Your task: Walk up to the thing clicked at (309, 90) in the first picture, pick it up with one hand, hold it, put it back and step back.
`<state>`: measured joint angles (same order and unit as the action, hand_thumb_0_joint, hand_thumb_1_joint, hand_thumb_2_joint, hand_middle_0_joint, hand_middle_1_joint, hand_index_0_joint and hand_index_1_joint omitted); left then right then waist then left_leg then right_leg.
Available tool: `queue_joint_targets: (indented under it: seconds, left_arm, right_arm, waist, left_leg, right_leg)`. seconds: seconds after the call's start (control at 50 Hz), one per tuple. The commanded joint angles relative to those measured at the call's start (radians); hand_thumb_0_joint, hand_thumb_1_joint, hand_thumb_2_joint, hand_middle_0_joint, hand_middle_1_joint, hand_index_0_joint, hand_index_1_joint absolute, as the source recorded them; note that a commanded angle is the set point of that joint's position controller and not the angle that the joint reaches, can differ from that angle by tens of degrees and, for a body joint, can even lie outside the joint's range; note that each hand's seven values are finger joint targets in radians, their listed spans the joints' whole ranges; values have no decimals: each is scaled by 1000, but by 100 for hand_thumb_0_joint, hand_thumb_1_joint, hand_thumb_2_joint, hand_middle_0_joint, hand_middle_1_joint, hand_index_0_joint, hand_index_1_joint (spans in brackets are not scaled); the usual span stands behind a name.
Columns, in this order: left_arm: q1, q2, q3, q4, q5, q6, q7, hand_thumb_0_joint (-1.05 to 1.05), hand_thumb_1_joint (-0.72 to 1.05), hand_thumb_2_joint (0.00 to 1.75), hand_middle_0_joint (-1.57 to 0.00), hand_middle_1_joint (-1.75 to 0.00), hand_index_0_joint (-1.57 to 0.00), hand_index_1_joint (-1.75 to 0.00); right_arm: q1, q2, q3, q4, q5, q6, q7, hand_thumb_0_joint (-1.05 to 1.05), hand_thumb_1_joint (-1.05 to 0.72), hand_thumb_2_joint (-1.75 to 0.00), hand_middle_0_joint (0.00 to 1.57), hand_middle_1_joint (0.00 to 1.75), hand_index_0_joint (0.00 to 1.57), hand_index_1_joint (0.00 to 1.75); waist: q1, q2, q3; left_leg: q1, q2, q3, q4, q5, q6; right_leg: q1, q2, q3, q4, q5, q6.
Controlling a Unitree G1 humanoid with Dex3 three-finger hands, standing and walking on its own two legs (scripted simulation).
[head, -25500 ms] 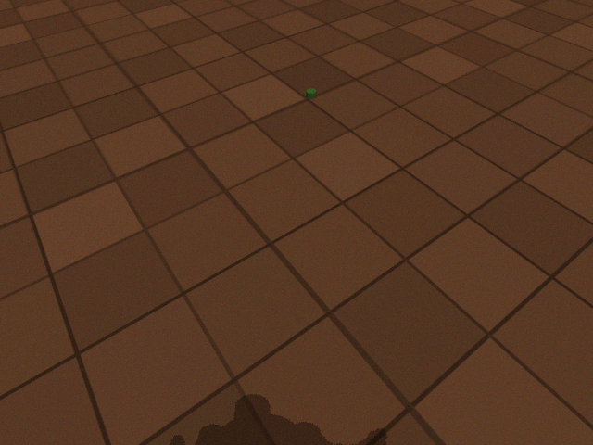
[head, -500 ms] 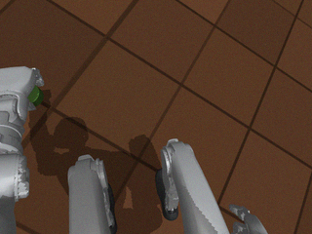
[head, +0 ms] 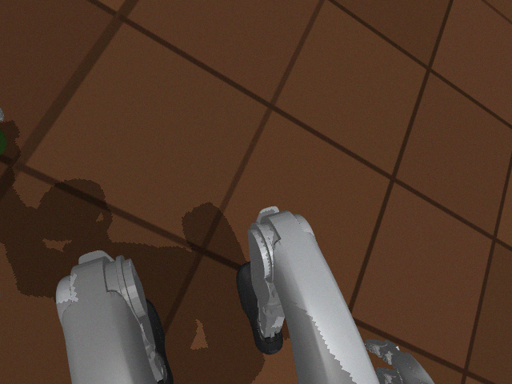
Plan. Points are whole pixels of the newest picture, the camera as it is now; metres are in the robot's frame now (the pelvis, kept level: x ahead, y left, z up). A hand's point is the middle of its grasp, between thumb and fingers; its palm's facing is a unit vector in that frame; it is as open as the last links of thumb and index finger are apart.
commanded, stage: crouch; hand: left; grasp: from above
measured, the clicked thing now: out of the picture +0.52 +0.31 -0.20
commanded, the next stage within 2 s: lower in 0.38 s
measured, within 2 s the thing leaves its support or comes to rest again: neither
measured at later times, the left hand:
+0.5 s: hand out of the picture +0.52 +0.31 -0.20, palm faces -0.45 -0.05 -0.89, open 8.1 cm
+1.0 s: hand out of the picture +0.52 +0.31 -0.25, palm faces -0.45 -0.06 -0.89, open 8.1 cm
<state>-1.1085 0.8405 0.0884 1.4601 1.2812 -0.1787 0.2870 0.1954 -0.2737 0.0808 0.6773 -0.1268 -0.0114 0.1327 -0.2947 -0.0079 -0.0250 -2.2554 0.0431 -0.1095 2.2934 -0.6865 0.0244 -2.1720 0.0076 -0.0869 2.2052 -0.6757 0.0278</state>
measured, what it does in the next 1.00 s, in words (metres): lowers itself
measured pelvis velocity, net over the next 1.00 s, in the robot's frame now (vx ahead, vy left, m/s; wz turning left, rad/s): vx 0.00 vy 0.00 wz -0.08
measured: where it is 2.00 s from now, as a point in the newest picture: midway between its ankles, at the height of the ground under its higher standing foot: (211, 343)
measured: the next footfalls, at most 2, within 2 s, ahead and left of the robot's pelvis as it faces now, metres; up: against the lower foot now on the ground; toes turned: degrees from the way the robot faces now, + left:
none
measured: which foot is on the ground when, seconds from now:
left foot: down 0.00-1.00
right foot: down 0.00-1.00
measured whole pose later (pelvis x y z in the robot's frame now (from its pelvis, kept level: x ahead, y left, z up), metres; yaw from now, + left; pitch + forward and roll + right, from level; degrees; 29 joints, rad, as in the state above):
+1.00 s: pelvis +0.00 +0.00 -0.05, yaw -4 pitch +32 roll -13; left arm -1.17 1.03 0.10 1.56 1.34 -0.22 0.37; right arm 0.15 -0.31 0.22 0.61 -0.18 -0.03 0.14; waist -0.36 -0.09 0.11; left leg -2.39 0.03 -0.20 2.49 -0.69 0.02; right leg -2.26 0.02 -0.15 2.34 -0.67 0.04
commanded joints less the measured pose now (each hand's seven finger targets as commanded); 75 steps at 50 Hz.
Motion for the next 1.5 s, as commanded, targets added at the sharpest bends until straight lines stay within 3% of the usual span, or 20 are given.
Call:
queue_joint_targets:
  seconds: [0.0,0.08,0.12,0.2,0.36,0.4,0.5,0.52,0.58,0.74,0.8,0.86,0.88,1.16,1.2,1.22,1.26,1.36,1.4,1.48]
  left_arm:
    - [-374,280,20,-148,-8,-12,38,0,68,47,-93,-68,-103,-58]
    - [-417,308,19,-162,-5,-16,42,0,67,44,-90,-68,-101,-57]
    - [-393,291,8,-117,-5,-16,41,0,66,44,-91,-68,-101,-57]
    - [-396,339,16,-124,4,-16,40,0,63,46,-90,-68,-99,-58]
    - [-373,360,15,-103,-4,-6,28,0,71,49,-95,-72,-105,-62]
    - [-381,379,24,-137,-3,-8,29,0,70,48,-96,-70,-105,-60]
    - [-355,364,17,-128,-8,-6,10,0,70,47,-97,-69,-106,-60]
    - [-357,368,10,-136,-9,-8,10,0,69,45,-96,-69,-105,-59]
    - [-332,337,-5,-98,-19,-16,10,0,70,46,-96,-70,-106,-60]
    - [-393,417,20,-114,7,-59,58,0,72,47,-99,-69,-107,-60]
    - [-371,398,16,-81,24,-60,80,0,77,45,-101,-69,-110,-59]
    - [-399,431,25,-85,40,-61,109,0,79,45,-102,-69,-112,-60]
    - [-379,429,28,-56,42,-54,116,0,78,46,-102,-70,-112,-60]
    - [-352,462,11,10,7,-15,140,0,77,52,-102,-69,-111,-60]
    - [-343,479,24,14,10,-16,139,0,79,50,-103,-70,-112,-60]
    - [-334,516,53,12,11,-18,140,0,79,51,-102,-70,-112,-60]
    - [-346,498,40,-4,13,-26,144,0,80,50,-104,-69,-113,-59]
    - [-332,560,74,14,26,-39,159,0,80,50,-104,-69,-113,-59]
    - [-355,506,28,-2,21,-42,160,0,79,50,-104,-68,-113,-59]
    - [-328,547,43,39,24,-39,175,0,81,52,-105,-70,-114,-61]
  right_arm:
    - [223,-265,-65,-5,0,2,-14,0,-91,-90,20,30,20,30]
    - [217,-275,-54,-2,-3,4,-17,0,-90,-90,20,30,20,30]
    - [220,-275,-43,0,-11,3,-16,0,-91,-90,20,30,20,30]
    - [220,-282,-29,1,-10,5,-17,0,-91,-90,20,30,20,30]
    - [218,-282,-4,-8,-12,9,-12,0,-91,-90,20,30,20,30]
    - [215,-286,-2,-12,-10,14,-13,0,-91,-90,20,30,20,30]
    - [218,-305,1,-22,-15,21,-13,0,-91,-90,20,30,20,30]
    - [205,-293,9,-25,-13,24,-12,0,-91,-90,20,30,20,30]
    - [208,-301,14,-21,-18,25,-8,0,-91,-90,20,30,20,30]
    - [195,-321,38,-32,-33,18,-11,0,-91,-90,20,30,20,30]
    - [191,-333,41,-38,-42,9,-9,0,-91,-90,20,30,20,30]
    - [182,-336,47,-42,-47,0,-10,0,-91,-90,20,30,20,30]
    - [183,-338,46,-46,-49,-5,-8,0,-92,-90,20,30,20,30]
    - [174,-356,91,-57,-55,-45,-6,0,-91,-90,20,30,20,30]
    - [175,-369,92,-63,-57,-52,-8,0,-91,-90,20,30,20,30]
    - [178,-379,96,-69,-60,-54,-10,0,-91,-90,20,30,20,30]
    - [168,-377,102,-80,-62,-53,-9,0,-91,-90,20,30,20,30]
    - [156,-386,114,-78,-73,-53,-11,0,-91,-90,20,30,20,30]
    - [144,-378,122,-89,-76,-61,-8,0,-91,-90,20,30,20,30]
    - [146,-387,124,-72,-77,-68,-8,0,-91,-90,20,30,20,30]
  waist:
    - [-21,374,-698]
    - [-26,405,-709]
    - [-44,391,-669]
    - [-36,411,-681]
    - [-45,363,-649]
    - [-32,380,-692]
    - [-53,366,-639]
    - [-40,385,-667]
    - [-61,360,-622]
    - [-72,429,-618]
    - [-88,447,-582]
    - [-88,473,-606]
    - [-91,467,-570]
    - [-120,403,-537]
    - [-122,427,-512]
    - [-127,418,-519]
    - [-130,431,-544]
    - [-132,451,-522]
    - [-144,468,-512]
    - [-143,452,-494]
  left_leg:
    - [559,-15,19,-224,210,-8]
    - [550,-15,19,-201,185,-9]
    - [514,-16,18,-186,160,-7]
    - [503,-17,19,-167,178,-7]
    - [428,-14,26,-119,198,3]
    - [444,-12,28,-116,221,2]
    - [438,-13,16,-93,251,-2]
    - [441,-8,17,-97,246,0]
    - [427,-9,6,-93,235,-2]
    - [459,-7,-2,-66,249,-10]
    - [515,-2,-23,-62,270,-17]
    - [510,-2,-22,-59,258,-16]
    - [486,-3,-16,-54,246,-15]
    - [411,8,-23,-29,249,-4]
    - [435,7,-32,-26,268,-12]
    - [446,10,-35,-17,286,-11]
    - [458,10,-36,-23,303,-15]
    - [445,17,-45,-17,258,-15]
    - [454,16,-42,-16,264,-15]
    - [427,20,-43,-12,236,-11]
  right_leg:
    - [289,34,-69,-178,229,-65]
    - [262,37,-75,-159,215,-67]
    - [256,37,-81,-155,201,-63]
    - [265,39,-83,-136,216,-63]
    - [296,52,-90,-122,239,-59]
    - [312,53,-90,-117,260,-58]
    - [286,51,-102,-112,271,-63]
    - [298,56,-99,-104,272,-59]
    - [280,56,-111,-99,261,-59]
    - [267,59,-124,-82,270,-63]
    - [206,57,-138,-69,274,-68]
    - [214,59,-141,-62,273,-66]
    - [213,57,-141,-67,266,-66]
    - [291,74,-147,-70,297,-54]
    - [263,70,-152,-64,294,-62]
    - [275,71,-155,-60,306,-60]
    - [299,71,-157,-58,322,-59]
    - [286,78,-165,-56,281,-63]
    - [285,76,-166,-59,290,-60]
    - [294,82,-168,-59,281,-54]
